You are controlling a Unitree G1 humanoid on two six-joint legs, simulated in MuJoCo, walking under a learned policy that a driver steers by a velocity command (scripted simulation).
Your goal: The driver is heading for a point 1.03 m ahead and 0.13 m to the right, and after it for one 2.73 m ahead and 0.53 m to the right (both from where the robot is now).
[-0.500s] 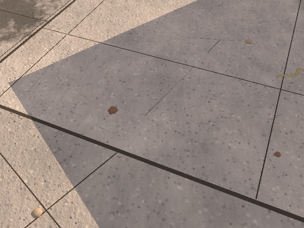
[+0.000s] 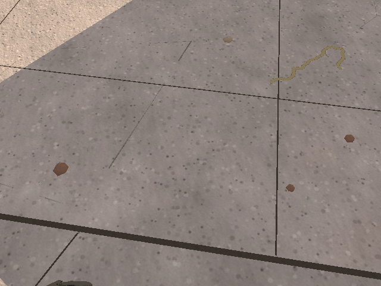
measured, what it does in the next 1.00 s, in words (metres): walks ahead, turning right: right foot, then left foot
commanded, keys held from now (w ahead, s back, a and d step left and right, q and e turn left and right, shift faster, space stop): w+e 0.42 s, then w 0.52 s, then w+q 0.06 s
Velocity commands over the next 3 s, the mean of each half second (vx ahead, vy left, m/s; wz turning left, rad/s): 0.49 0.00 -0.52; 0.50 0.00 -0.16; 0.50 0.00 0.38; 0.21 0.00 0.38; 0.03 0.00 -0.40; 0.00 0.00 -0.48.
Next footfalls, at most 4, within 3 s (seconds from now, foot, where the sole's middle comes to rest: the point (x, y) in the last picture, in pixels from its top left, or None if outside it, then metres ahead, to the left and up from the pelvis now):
0.04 right None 0.21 -0.10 -0.76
0.54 left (176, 259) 0.53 0.03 -0.76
1.06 right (261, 209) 0.70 -0.30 -0.76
1.58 left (206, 141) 1.04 -0.12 -0.76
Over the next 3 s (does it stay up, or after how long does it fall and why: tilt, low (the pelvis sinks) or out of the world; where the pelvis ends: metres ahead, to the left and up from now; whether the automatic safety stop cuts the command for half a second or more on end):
stays up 1.00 -0.25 0.02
